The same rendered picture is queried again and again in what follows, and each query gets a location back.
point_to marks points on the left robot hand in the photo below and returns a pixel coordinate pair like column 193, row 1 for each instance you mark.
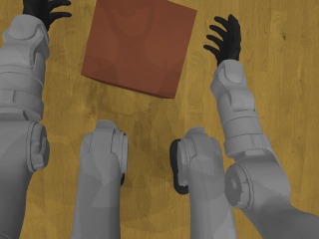
column 41, row 9

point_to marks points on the left robot forearm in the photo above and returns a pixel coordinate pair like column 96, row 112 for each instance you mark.
column 22, row 69

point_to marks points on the carton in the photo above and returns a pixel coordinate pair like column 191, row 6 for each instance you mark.
column 139, row 45

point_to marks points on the robot right upper arm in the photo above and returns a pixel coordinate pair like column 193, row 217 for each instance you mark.
column 260, row 189

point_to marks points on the right robot hand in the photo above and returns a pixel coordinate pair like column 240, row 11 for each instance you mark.
column 229, row 48

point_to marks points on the right robot shin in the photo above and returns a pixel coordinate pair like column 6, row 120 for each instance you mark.
column 216, row 147

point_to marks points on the right robot forearm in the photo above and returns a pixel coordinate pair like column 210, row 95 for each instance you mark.
column 235, row 103

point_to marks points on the left robot thigh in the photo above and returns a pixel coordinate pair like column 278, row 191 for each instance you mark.
column 97, row 205

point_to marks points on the robot left upper arm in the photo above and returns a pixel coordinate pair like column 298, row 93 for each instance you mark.
column 24, row 148

